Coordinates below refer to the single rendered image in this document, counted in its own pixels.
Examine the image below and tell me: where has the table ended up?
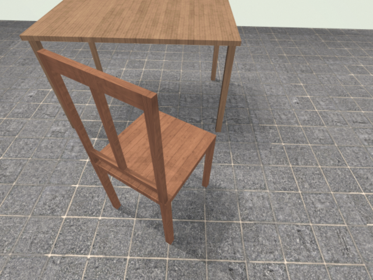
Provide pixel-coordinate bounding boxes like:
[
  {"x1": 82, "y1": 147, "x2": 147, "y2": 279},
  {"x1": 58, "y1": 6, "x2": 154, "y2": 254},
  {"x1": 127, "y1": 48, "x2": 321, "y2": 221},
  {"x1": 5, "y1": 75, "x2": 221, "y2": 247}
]
[{"x1": 19, "y1": 0, "x2": 241, "y2": 132}]

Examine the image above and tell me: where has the chair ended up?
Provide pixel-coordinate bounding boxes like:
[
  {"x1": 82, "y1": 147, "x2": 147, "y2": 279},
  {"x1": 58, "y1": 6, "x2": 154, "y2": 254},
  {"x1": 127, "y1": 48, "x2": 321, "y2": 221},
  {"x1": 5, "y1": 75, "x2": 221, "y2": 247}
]
[{"x1": 37, "y1": 48, "x2": 216, "y2": 245}]

